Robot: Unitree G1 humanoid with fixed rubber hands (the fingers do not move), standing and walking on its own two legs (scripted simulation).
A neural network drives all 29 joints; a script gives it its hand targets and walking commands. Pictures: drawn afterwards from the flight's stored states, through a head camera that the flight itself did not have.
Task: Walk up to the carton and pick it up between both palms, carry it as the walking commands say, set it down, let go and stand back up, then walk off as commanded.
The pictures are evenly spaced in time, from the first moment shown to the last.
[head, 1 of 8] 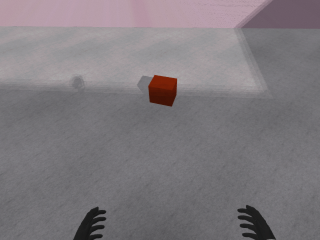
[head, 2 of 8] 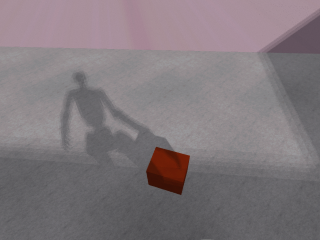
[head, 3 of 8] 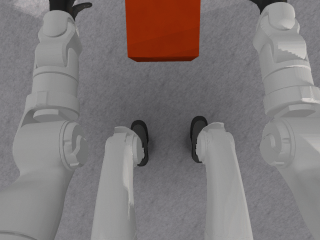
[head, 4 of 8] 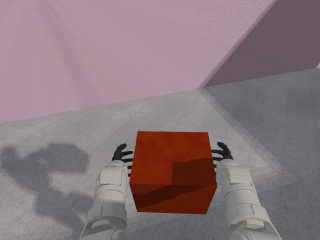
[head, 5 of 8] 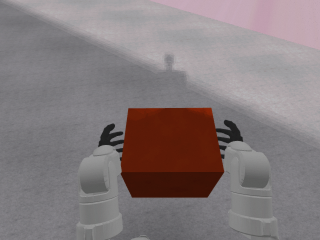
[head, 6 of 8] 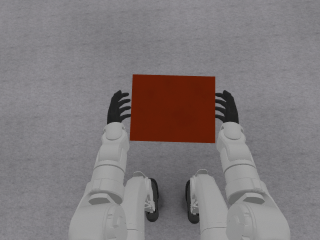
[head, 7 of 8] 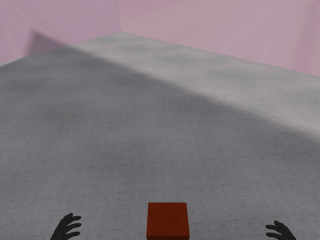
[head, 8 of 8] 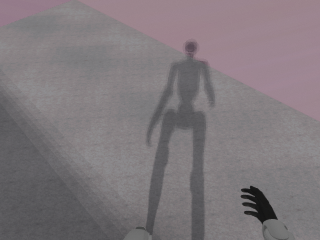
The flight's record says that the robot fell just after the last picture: no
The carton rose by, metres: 0.69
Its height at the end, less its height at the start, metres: +0.00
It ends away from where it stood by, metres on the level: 1.10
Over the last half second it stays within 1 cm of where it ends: yes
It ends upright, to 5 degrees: yes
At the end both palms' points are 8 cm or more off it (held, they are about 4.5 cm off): yes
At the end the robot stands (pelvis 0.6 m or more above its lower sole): yes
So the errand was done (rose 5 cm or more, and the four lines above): yes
